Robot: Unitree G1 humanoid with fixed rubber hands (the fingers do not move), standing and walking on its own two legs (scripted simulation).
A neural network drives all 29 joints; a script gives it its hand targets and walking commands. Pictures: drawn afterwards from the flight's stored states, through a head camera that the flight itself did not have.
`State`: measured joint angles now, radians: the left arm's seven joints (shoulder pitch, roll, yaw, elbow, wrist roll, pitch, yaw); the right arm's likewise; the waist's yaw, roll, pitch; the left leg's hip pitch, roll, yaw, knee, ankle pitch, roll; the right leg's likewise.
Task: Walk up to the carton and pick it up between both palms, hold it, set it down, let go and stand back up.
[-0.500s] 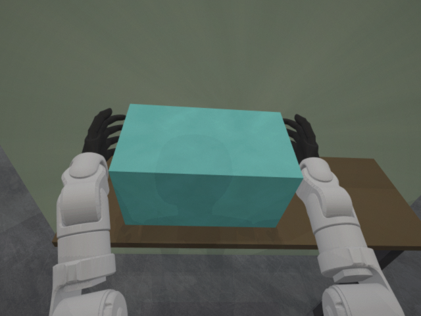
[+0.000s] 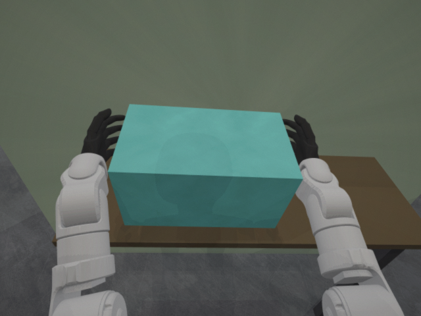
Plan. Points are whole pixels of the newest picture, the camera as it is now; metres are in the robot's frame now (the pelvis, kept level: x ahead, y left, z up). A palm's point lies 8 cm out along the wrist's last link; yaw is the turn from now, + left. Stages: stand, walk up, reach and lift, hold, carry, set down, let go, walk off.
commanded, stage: hold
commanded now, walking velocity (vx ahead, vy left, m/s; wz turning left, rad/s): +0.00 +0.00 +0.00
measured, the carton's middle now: (204, 167) +0.36 +0.01 +0.14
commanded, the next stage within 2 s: set down in 0.30 s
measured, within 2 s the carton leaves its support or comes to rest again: neither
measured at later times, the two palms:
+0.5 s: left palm (99, 144) +0.36 +0.19 +0.19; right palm (312, 152) +0.36 -0.18 +0.18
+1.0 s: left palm (102, 151) +0.39 +0.20 +0.15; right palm (295, 165) +0.37 -0.17 +0.14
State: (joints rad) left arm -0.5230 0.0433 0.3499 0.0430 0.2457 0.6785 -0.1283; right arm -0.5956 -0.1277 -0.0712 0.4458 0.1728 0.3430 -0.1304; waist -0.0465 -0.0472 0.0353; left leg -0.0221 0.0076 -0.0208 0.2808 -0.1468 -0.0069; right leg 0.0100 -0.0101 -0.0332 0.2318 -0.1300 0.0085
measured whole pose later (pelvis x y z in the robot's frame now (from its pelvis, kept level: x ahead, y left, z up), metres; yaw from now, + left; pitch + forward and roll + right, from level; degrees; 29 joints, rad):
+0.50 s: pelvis +0.00 +0.00 +0.00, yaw +1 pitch -8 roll -1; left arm -0.53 0.03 0.36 0.05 0.27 0.58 -0.14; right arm -0.58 -0.10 -0.10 0.42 0.11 0.26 -0.12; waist -0.08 -0.05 0.04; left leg 0.01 0.00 -0.03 0.28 -0.16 -0.01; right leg 0.05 -0.01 -0.04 0.22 -0.14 0.01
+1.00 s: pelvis +0.02 +0.01 +0.00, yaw +0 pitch -6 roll -1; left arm -0.50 0.07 0.29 0.20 0.24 0.37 -0.12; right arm -0.49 -0.07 -0.13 0.53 0.07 0.00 -0.13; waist -0.04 -0.08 0.08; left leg 0.00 -0.01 -0.02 0.29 -0.19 0.01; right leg 0.06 -0.02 -0.03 0.20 -0.14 0.03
